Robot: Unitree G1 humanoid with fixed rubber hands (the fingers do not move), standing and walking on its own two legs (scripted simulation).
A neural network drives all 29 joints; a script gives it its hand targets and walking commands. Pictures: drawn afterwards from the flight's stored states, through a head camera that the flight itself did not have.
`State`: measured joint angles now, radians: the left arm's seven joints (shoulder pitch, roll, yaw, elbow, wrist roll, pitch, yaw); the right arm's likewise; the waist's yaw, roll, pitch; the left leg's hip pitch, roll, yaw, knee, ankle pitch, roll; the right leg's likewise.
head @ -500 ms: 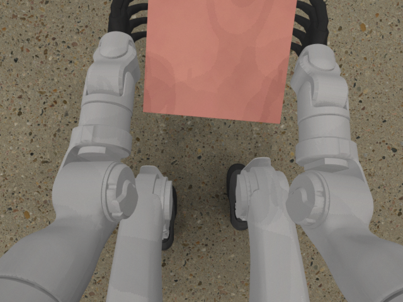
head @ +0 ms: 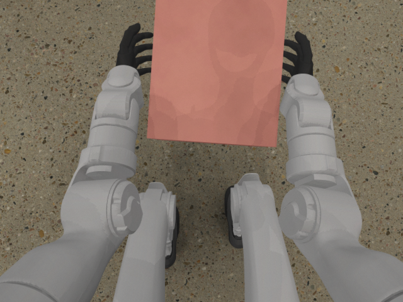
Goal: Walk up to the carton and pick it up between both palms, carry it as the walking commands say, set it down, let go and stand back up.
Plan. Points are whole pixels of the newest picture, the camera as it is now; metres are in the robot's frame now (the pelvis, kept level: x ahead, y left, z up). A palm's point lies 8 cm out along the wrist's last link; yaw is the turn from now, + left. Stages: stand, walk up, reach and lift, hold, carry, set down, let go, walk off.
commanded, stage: reach and lift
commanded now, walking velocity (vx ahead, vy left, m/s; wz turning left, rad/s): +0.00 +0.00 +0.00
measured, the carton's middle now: (213, 73) +0.53 -0.05 -0.13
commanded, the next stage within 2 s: none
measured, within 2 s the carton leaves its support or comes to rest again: neither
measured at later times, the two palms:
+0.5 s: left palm (113, 61) +0.49 +0.11 +0.02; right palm (316, 74) +0.46 -0.20 +0.01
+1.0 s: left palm (88, 45) +0.48 +0.11 +0.09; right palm (345, 62) +0.44 -0.19 +0.08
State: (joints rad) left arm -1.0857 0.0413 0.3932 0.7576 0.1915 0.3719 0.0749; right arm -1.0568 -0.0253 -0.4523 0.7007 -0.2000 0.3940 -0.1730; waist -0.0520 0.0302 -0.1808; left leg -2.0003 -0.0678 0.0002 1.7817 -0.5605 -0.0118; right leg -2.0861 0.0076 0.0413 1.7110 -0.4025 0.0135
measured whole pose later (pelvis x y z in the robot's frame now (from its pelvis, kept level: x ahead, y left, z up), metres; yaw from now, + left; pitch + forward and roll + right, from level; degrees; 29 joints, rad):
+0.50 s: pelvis +0.01 +0.00 +0.06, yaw -1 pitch +42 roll +2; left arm -0.95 -0.01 0.39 0.75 0.22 0.37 0.10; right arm -0.91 0.04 -0.45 0.67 -0.23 0.40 -0.18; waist -0.04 0.03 -0.25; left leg -1.79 -0.06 -0.01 1.60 -0.54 -0.01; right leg -1.87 0.01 0.04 1.53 -0.39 0.01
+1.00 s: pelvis +0.03 +0.00 +0.12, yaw -1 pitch +37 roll +1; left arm -0.79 -0.06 0.40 0.68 0.25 0.36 0.07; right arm -0.75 0.09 -0.45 0.60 -0.26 0.40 -0.16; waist -0.03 0.02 -0.27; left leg -1.51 -0.05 -0.02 1.35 -0.49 -0.01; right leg -1.59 0.01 0.04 1.30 -0.36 0.01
